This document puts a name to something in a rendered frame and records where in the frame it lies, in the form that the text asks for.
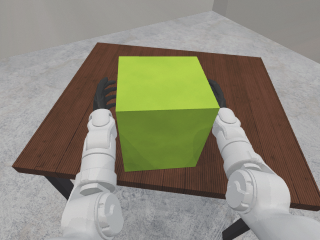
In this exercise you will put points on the table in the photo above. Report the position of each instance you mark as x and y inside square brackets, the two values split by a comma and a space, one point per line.
[55, 150]

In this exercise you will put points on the carton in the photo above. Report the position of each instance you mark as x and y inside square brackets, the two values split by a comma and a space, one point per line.
[165, 110]

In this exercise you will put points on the robot left upper arm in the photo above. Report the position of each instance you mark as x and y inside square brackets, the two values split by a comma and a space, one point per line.
[93, 217]

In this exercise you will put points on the robot right hand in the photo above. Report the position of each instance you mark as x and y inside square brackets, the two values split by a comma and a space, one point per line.
[218, 93]

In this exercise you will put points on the right robot forearm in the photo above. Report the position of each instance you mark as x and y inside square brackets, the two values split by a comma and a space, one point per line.
[234, 146]

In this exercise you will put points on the robot right upper arm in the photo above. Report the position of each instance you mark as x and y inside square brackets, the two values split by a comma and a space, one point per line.
[262, 200]

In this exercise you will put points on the left robot forearm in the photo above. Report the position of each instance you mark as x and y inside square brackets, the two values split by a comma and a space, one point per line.
[97, 171]

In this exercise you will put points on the robot left hand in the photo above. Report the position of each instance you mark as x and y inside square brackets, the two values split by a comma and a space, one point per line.
[100, 100]

